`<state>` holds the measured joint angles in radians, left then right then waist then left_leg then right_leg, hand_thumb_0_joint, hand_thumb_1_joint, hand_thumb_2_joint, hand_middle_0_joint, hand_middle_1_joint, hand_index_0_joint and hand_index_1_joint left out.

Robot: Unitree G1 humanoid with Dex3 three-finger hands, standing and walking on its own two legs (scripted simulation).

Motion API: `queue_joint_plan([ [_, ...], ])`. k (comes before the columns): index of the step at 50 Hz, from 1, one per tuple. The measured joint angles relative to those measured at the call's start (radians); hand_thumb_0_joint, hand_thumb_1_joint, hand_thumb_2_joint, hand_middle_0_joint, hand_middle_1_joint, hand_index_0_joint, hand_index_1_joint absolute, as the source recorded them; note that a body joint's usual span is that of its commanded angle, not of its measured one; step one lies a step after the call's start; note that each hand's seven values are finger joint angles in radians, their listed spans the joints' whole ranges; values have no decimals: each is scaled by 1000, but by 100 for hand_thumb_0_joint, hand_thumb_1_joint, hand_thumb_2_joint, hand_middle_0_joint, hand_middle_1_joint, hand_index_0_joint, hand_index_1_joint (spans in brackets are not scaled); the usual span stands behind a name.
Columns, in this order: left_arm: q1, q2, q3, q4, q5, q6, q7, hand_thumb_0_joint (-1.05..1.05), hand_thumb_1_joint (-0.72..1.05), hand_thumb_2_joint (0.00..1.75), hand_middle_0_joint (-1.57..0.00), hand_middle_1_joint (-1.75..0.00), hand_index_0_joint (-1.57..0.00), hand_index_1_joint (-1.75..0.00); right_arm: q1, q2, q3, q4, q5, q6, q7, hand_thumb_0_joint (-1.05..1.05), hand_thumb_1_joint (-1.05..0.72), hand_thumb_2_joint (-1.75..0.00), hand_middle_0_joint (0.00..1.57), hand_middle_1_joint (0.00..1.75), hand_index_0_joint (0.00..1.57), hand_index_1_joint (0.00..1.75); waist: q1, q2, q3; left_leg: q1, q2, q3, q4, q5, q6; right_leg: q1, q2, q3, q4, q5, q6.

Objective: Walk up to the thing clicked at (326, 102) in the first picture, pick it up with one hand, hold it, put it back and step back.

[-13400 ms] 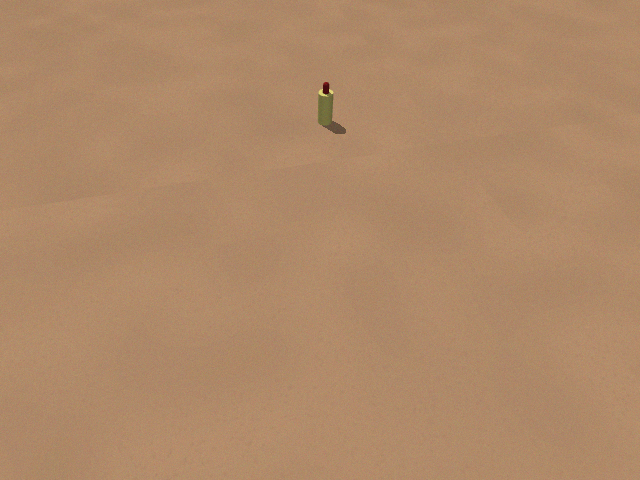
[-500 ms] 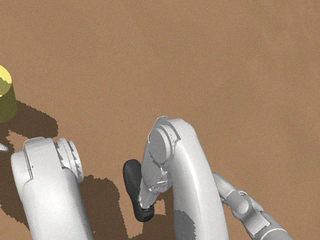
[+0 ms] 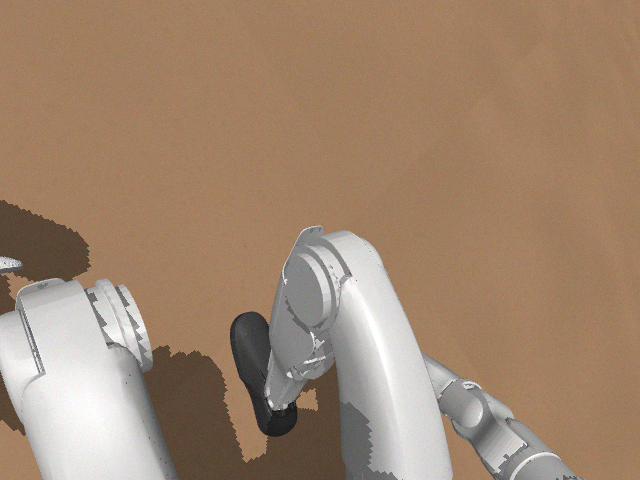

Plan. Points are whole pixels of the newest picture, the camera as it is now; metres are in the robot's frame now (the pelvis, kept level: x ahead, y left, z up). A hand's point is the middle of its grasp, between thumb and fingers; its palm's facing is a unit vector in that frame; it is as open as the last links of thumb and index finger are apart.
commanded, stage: close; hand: left
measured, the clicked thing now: out of the picture +0.45 +0.27 -0.17
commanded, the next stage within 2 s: settle in 0.50 s
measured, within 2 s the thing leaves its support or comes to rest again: leaves its support in 1.00 s
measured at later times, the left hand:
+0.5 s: hand out of the picture +0.43 +0.27 -0.16, palm faces +0.30 -0.95 +0.00, open 10.8 cm
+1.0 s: hand out of the picture +0.41 +0.27 -0.15, palm faces +0.25 -0.97 -0.03, open 11.2 cm
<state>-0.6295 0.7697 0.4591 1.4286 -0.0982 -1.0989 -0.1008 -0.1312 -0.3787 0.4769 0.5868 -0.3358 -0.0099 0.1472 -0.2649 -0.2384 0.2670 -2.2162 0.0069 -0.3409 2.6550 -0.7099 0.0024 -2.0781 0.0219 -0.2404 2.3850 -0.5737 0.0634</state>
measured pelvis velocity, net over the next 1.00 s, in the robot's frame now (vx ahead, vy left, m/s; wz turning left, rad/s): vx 0.01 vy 0.00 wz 0.00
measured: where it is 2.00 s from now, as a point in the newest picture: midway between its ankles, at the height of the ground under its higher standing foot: (196, 439)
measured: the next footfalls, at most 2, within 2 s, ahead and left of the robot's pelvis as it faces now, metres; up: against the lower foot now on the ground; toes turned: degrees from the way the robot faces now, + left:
none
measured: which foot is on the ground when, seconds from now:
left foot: down 0.00-1.00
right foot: down 0.00-1.00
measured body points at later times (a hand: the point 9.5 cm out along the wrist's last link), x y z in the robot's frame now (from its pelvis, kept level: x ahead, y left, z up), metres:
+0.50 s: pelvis +0.00 +0.00 +0.00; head +0.23 +0.18 +0.34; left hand +0.41 +0.32 -0.16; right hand +0.17 -0.25 -0.04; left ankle +0.08 +0.12 -0.25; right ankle +0.15 -0.12 -0.25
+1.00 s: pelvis +0.01 +0.00 +0.01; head +0.23 +0.19 +0.35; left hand +0.40 +0.32 -0.15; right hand +0.18 -0.24 -0.03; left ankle +0.08 +0.12 -0.25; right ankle +0.15 -0.12 -0.25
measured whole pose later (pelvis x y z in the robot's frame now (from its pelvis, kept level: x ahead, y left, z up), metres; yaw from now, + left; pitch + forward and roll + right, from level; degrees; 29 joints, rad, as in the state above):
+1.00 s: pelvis +0.01 +0.00 +0.01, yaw +0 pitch +17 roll -17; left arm -0.54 0.69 0.38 1.11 -0.05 -0.90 -0.01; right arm -0.11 -0.34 0.40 0.58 -0.30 0.03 0.15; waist -0.22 -0.22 0.23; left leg -2.22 0.01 -0.33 2.61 -0.73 -0.01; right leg -2.08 0.01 -0.24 2.35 -0.61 0.05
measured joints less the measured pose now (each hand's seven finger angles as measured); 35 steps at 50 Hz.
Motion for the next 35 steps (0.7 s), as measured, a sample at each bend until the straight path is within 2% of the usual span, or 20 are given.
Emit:
queue_joint_plan([
  [13, -27, 18, -25, 7, 7, -3, 43, -1, 9, 46, -41, -41, -41, -41, -14, 2, 9, -7, -4, 11, 1, 0, -88, -89, 21, 30, 21, 30, -1, -7, 8, 2, 2, -8, -4, -8, -2, 3, 3, -6, -9, -4, 1],
  [24, -41, 19, -51, -13, 6, 17, 79, 0, -4, 52, -52, -66, -55, -67, -17, 8, 4, -2, -4, 21, 5, 0, -87, -89, 21, 30, 21, 30, 8, -10, 8, 2, 0, -11, -10, -12, -7, 2, 1, -9, -14, -8, -1],
  [35, -31, 21, -64, -66, 9, 38, 87, -3, -24, 72, -57, -84, -60, -86, -29, 15, -7, -1, 1, 28, 8, 0, -89, -90, 21, 30, 21, 30, 12, -10, 10, 0, 1, -13, -9, -21, -8, 0, 2, -10, -15, -15, -1],
])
